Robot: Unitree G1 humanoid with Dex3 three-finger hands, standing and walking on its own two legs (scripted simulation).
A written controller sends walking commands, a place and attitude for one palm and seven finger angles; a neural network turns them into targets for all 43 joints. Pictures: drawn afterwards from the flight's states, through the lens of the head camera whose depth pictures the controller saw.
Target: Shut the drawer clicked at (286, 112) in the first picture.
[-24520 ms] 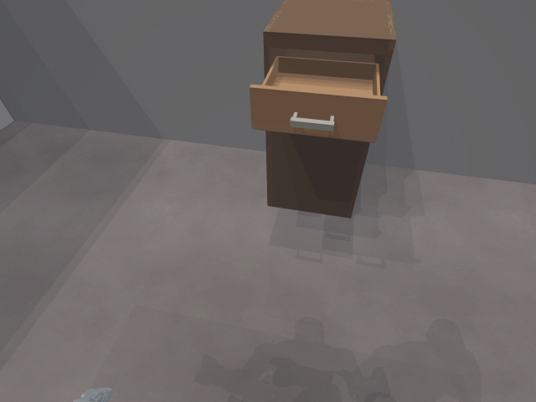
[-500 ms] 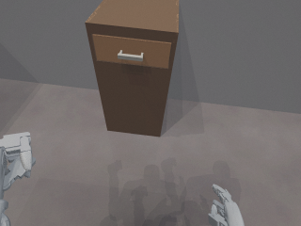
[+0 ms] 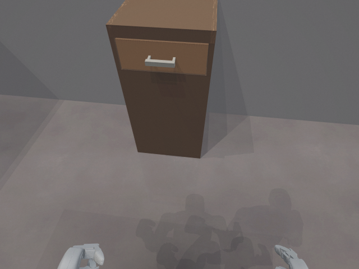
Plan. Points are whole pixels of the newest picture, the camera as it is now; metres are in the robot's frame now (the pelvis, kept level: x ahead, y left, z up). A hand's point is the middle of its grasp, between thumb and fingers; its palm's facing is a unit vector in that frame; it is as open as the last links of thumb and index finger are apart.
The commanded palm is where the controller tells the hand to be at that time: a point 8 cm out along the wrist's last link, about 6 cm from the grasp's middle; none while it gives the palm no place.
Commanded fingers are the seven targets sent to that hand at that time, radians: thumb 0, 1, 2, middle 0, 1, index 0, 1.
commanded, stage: let the arm hang, fingers relaxed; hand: left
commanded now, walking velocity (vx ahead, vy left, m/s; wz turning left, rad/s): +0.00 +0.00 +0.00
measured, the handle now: (160, 60) +0.89 +0.10 -0.02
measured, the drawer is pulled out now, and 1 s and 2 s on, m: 0.00 0.00 0.00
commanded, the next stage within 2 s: look to check the result in 0.88 s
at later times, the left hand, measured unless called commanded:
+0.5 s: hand out of the picture -0.05 +0.19 -0.16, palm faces +0.04 -0.97 -0.24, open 6.7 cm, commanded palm none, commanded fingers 0.00 0.90 0.90 -0.20 -0.30 -0.20 -0.30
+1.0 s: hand out of the picture +0.01 +0.14 -0.16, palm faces +0.04 -0.98 -0.18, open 7.3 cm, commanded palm none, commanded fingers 0.00 0.90 0.90 -0.20 -0.30 -0.20 -0.30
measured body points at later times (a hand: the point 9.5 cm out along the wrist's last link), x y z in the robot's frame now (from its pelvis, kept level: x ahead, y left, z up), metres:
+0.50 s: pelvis +0.00 -0.01 +0.01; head +0.01 -0.02 +0.46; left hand -0.05 +0.24 -0.14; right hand -0.01 -0.24 -0.15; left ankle +0.07 +0.09 -0.73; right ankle +0.00 -0.11 -0.73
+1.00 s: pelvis +0.02 -0.03 +0.01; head +0.03 -0.03 +0.46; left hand +0.01 +0.19 -0.15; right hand +0.02 -0.24 -0.15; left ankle +0.07 +0.09 -0.73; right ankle +0.00 -0.11 -0.73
